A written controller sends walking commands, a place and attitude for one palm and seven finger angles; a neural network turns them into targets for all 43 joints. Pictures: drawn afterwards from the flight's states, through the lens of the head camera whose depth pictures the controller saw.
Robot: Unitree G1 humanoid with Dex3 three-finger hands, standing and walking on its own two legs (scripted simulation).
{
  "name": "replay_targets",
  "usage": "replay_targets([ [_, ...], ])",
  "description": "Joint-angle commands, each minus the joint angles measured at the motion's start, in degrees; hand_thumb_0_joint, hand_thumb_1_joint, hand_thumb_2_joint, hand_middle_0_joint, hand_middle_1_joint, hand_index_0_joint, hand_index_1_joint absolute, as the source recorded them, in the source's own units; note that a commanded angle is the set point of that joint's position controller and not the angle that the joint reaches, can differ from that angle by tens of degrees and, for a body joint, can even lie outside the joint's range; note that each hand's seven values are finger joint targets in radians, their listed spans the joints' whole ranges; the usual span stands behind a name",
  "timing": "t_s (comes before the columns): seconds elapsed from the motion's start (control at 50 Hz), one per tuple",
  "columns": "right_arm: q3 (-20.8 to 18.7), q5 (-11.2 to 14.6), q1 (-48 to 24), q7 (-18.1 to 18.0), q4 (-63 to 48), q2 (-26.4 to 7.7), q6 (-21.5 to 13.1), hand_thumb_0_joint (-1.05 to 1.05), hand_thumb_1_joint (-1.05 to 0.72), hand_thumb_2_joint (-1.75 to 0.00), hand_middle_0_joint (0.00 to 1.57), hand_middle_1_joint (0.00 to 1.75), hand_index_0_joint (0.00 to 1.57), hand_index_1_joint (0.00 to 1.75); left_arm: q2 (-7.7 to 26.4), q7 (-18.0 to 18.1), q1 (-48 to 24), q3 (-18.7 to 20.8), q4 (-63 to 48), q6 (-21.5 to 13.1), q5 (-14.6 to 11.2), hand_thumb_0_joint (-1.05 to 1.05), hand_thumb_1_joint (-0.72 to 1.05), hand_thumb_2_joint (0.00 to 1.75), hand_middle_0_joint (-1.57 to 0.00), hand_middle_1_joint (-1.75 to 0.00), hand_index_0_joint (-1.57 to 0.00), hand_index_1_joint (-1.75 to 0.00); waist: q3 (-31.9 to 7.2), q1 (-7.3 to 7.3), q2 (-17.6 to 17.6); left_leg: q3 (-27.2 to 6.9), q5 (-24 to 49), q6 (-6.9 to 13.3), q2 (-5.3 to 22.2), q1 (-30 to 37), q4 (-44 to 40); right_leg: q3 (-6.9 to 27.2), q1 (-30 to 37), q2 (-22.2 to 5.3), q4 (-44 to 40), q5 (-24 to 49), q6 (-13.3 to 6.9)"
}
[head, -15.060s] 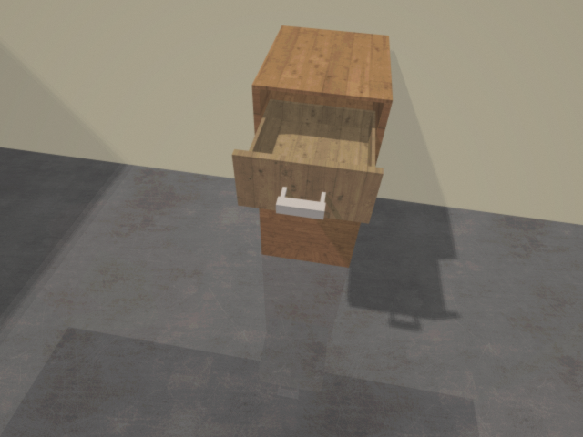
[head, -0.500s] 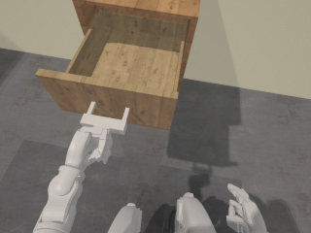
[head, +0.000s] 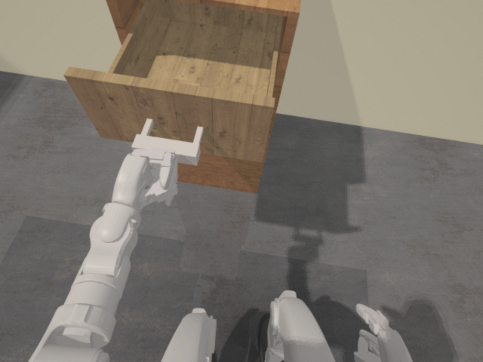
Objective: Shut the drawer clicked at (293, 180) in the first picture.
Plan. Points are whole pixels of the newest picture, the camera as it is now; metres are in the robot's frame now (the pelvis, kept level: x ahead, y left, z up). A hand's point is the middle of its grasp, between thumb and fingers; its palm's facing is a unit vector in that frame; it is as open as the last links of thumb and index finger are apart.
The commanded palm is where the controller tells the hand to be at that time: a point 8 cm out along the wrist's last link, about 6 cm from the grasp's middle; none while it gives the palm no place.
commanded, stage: push the drawer shut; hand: left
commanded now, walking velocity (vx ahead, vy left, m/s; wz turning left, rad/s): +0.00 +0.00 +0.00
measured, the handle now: (170, 139) +0.47 +0.13 +0.03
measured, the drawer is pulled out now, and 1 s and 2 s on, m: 0.23 0.10 0.00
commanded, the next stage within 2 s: none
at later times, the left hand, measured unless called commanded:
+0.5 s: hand (185, 145) +0.47 +0.10 +0.03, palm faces -0.18 -0.98 -0.06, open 3.0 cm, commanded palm +0.46 +0.15 +0.03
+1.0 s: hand (193, 122) +0.52 +0.09 +0.03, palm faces -0.17 -0.98 -0.07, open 3.2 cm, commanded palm +0.52 +0.13 +0.03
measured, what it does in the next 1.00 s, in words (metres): stands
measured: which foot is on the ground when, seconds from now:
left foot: down 0.00-1.00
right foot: down 0.00-1.00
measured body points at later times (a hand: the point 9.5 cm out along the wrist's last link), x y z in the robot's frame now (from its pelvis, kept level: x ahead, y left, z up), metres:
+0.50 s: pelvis +0.00 +0.00 +0.00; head +0.15 +0.01 +0.43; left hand +0.47 +0.15 +0.03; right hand +0.08 -0.27 -0.11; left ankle +0.01 +0.09 -0.62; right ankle +0.10 -0.12 -0.62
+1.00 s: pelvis +0.00 -0.01 -0.01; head +0.17 +0.00 +0.41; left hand +0.52 +0.14 +0.03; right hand +0.04 -0.27 -0.12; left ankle +0.01 +0.09 -0.62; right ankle +0.10 -0.12 -0.62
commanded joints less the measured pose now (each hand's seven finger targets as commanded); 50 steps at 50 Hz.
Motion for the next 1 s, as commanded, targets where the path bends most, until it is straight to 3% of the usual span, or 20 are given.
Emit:
replay_targets([
  [0.0, -4.0, 0.1, 3.2, -0.2, -5.3, -8.7, -2.1, 0.0, -0.9, -0.9, 0.2, 0.3, 0.2, 0.3, 4.8, 1.6, -27.5, 3.7, -9.9, -5.1, -0.5, 0.0, 0.9, 0.9, -1.4, -1.6, -1.4, -1.6, -23.7, -3.68, 2.7, -2.6, 9.4, -1.9, 1.3, 6.5, -14.8, 3.6, 21.3, 1.6, -7.8, -1.9, -0.6],
  [0.06, -4.0, -0.1, 3.8, -0.1, -4.8, -8.8, -1.9, 0.0, -0.9, -0.9, 0.2, 0.3, 0.2, 0.3, 4.7, 1.7, -32.0, 3.6, -7.4, -6.0, 0.0, 0.0, 0.9, 0.9, -1.4, -1.6, -1.4, -1.6, -23.2, -4.59, 3.2, -2.6, 8.8, -1.8, 1.3, 6.6, -15.0, 3.5, 20.2, 1.7, -7.7, -2.0, -0.6],
  [0.08, -4.1, -0.1, 4.3, 0.0, -4.6, -8.9, -1.7, 0.0, -0.9, -0.9, 0.2, 0.3, 0.2, 0.3, 5.2, 1.8, -32.0, 4.2, -5.8, -6.2, 0.4, 0.0, 0.9, 0.9, -1.4, -1.6, -1.4, -1.6, -22.9, -4.2, 3.4, -2.6, 8.0, -1.9, 1.3, 6.3, -15.2, 3.6, 20.2, 1.7, -7.8, -2.7, -0.7],
  [0.1, -4.0, -0.1, 4.4, 0.1, -4.5, -8.8, -1.6, 0.0, -0.9, -0.9, 0.2, 0.3, 0.2, 0.3, 4.6, 1.9, -33.4, 3.8, -4.6, -6.4, 0.3, 0.0, 0.9, 0.9, -1.4, -1.6, -1.4, -1.6, -23.1, -4.97, 2.0, -2.4, 7.4, -1.5, 1.3, 5.4, -14.9, 3.9, 20.4, 1.7, -8.1, -3.0, -0.5],
  [0.12, -4.0, -0.2, 4.9, -0.1, -4.4, -9.1, -1.6, 0.0, -0.9, -0.9, 0.2, 0.3, 0.2, 0.3, 6.8, 2.0, -34.2, 5.5, -3.5, -6.7, 0.4, 0.0, 0.9, 0.9, -1.4, -1.6, -1.4, -1.6, -22.6, -4.84, 2.3, -2.3, 7.8, -1.5, 1.2, 4.9, -14.8, 3.8, 20.7, 1.9, -8.0, -2.8, -0.7],
  [0.18, -4.1, -0.4, 5.7, 0.1, -3.7, -9.0, -1.2, 0.0, -0.9, -0.9, 0.2, 0.3, 0.2, 0.3, 6.0, 2.0, -38.1, 5.0, -1.0, -7.6, 1.0, 0.0, 0.9, 0.9, -1.4, -1.6, -1.4, -1.6, -23.3, -5.48, 3.5, -2.2, 8.7, -1.6, 1.3, 5.5, -14.7, 4.0, 20.1, 1.8, -7.9, -1.8, -0.6],
  [0.22, -4.1, -0.6, 6.5, 0.2, -3.6, -9.2, -1.0, 0.0, -0.9, -0.9, 0.2, 0.3, 0.2, 0.3, 7.7, 1.9, -39.7, 6.3, 0.2, -8.0, 1.1, 0.0, 0.9, 0.9, -1.4, -1.6, -1.4, -1.6, -24.9, -5.31, 4.1, -1.8, 9.5, -1.6, 1.1, 5.5, -14.4, 4.0, 21.2, 2.0, -7.6, -1.2, -0.8],
  [0.26, -4.1, -0.7, 7.1, 0.2, -3.0, -9.3, -0.6, 0.0, -0.9, -0.9, 0.2, 0.3, 0.2, 0.3, 9.3, 1.8, -40.8, 8.0, 2.9, -8.1, 1.2, 0.0, 0.9, 0.9, -1.4, -1.6, -1.4, -1.6, -25.5, -5.68, 2.2, -1.4, 10.0, -1.3, 1.2, 4.4, -14.0, 4.6, 22.5, 2.0, -8.1, -0.7, -0.5],
  [0.32, -4.1, -0.9, 8.0, 0.4, -3.2, -9.4, -0.3, 0.0, -0.9, -0.9, 0.2, 0.3, 0.2, 0.3, 9.2, 1.4, -43.0, 7.8, 4.0, -8.7, 1.5, 0.0, 0.9, 0.9, -1.4, -1.6, -1.4, -1.6, -27.1, -5.48, 4.9, -1.8, 12.7, -1.5, 1.2, 5.8, -14.0, 4.1, 22.3, 2.2, -7.1, 1.6, -0.8],
  [0.38, -4.3, -1.1, 8.9, 0.7, -2.5, -9.5, 0.4, 0.0, -0.9, -0.9, 0.2, 0.3, 0.2, 0.3, 10.0, 1.2, -44.3, 9.1, 5.7, -9.0, 1.3, 0.0, 0.9, 0.9, -1.4, -1.6, -1.4, -1.6, -28.9, -5.91, 3.9, -1.5, 14.3, -1.5, 1.4, 6.1, -13.5, 4.4, 23.5, 2.2, -7.4, 3.4, -0.6],
  [0.48, -4.1, -1.2, 9.8, 1.0, -2.0, -9.4, 1.1, 0.0, -0.9, -0.9, 0.2, 0.3, 0.2, 0.3, 10.5, 0.7, -47.5, 9.6, 9.6, -9.4, 1.4, 0.0, 0.9, 0.9, -1.4, -1.6, -1.4, -1.6, -27.2, -6.74, 3.4, -1.0, 14.1, -1.2, 1.5, 4.4, -13.2, 4.7, 23.7, 2.3, -7.6, 4.1, -0.5],
  [0.54, -4.3, -1.6, 10.7, 1.2, -2.1, -9.7, 1.6, 0.0, -0.9, -0.9, 0.2, 0.3, 0.2, 0.3, 12.3, 0.8, -48.3, 11.3, 10.3, -10.2, 1.8, 0.0, 0.9, 0.9, -1.4, -1.6, -1.4, -1.6, -29.7, -6.32, 4.6, -1.2, 16.2, -1.4, 1.5, 5.7, -13.1, 4.6, 24.2, 2.6, -7.0, 6.0, -0.7],
  [0.58, -4.2, -1.6, 10.7, 1.4, -1.8, -9.4, 1.9, 0.0, -0.9, -0.9, 0.2, 0.3, 0.2, 0.3, 9.9, 0.7, -51.2, 9.1, 10.9, -10.6, 1.9, 0.0, 0.9, 0.9, -1.4, -1.6, -1.4, -1.6, -28.9, -7.44, 4.6, -1.6, 16.5, -1.5, 1.7, 6.4, -13.0, 4.4, 22.6, 2.5, -6.9, 6.0, -0.6],
  [0.62, -4.3, -1.8, 11.3, 1.6, -1.9, -9.6, 2.1, 0.0, -0.9, -0.9, 0.2, 0.3, 0.2, 0.3, 10.2, 0.8, -51.7, 9.4, 12.1, -10.9, 2.1, 0.0, 0.9, 0.9, -1.4, -1.6, -1.4, -1.6, -28.7, -7.54, 5.4, -1.6, 17.0, -1.5, 1.6, 6.5, -12.7, 4.1, 21.8, 2.8, -6.5, 6.4, -0.8],
  [0.7, -4.2, -2.0, 12.0, 1.6, -0.9, -9.8, 2.9, 0.0, -0.9, -0.9, 0.2, 0.3, 0.2, 0.3, 11.5, 1.3, -56.7, 9.8, 15.3, -11.4, 3.2, 0.0, 0.9, 0.9, -1.4, -1.6, -1.4, -1.6, -27.5, -8.57, 4.8, -1.7, 15.0, -1.3, 1.6, 4.9, -12.6, 4.5, 21.3, 2.6, -6.9, 4.8, -0.6],
  [0.78, -4.0, -2.4, 12.8, 1.7, -0.4, -10.0, 3.6, 0.0, -0.9, -0.9, 0.2, 0.3, 0.2, 0.3, 14.5, 1.5, -60.6, 11.8, 17.1, -11.8, 3.7, 0.0, 0.9, 0.9, -1.4, -1.6, -1.4, -1.6, -29.4, -9.21, 5.1, -1.5, 15.2, -1.1, 1.5, 4.4, -11.7, 4.8, 22.1, 2.8, -6.8, 5.5, -0.6],
  [0.84, -4.0, -2.6, 13.1, 1.8, -0.4, -10.0, 3.7, 0.0, -0.9, -0.9, 0.2, 0.3, 0.2, 0.3, 14.3, 1.2, -63.0, 11.3, 17.3, -12.1, 4.0, 0.0, 0.9, 0.9, -1.4, -1.6, -1.4, -1.6, -32.1, -9.6, 7.3, -1.6, 15.7, -1.1, 1.4, 5.3, -11.2, 4.9, 22.0, 2.8, -6.5, 6.0, -0.6],
  [0.9, -3.9, -2.8, 13.4, 2.0, -0.4, -10.2, 4.2, 0.0, -0.9, -0.9, 0.2, 0.3, 0.2, 0.3, 16.2, 1.4, -64.0, 12.8, 18.1, -12.0, 4.0, 0.0, 0.9, 0.9, -1.4, -1.6, -1.4, -1.6, -32.3, -9.68, 7.5, -1.7, 16.2, -1.1, 1.6, 5.0, -10.9, 5.0, 22.2, 2.9, -6.5, 6.4, -0.7],
  [0.94, -3.8, -2.9, 13.8, 2.1, -0.3, -10.3, 4.6, 0.0, -0.9, -0.9, 0.2, 0.3, 0.2, 0.3, 15.4, 1.1, -64.7, 11.9, 19.4, -11.8, 4.3, 0.0, 0.9, 0.9, -1.4, -1.6, -1.4, -1.6, -32.2, -10.16, 7.6, -2.5, 17.2, -1.4, 1.8, 6.0, -11.1, 4.4, 20.8, 3.1, -5.9, 6.8, -0.7],
  [0.98, -3.7, -3.0, 14.1, 2.3, -0.1, -10.3, 4.8, 0.0, -0.9, -0.9, 0.2, 0.3, 0.2, 0.3, 15.9, 1.3, -66.2, 12.4, 20.8, -11.5, 4.4, 0.0, 0.9, 0.9, -1.4, -1.6, -1.4, -1.6, -30.3, -10.66, 7.0, -2.3, 15.4, -1.1, 1.8, 4.2, -11.0, 4.6, 20.6, 3.2, -6.5, 5.5, -0.6],
])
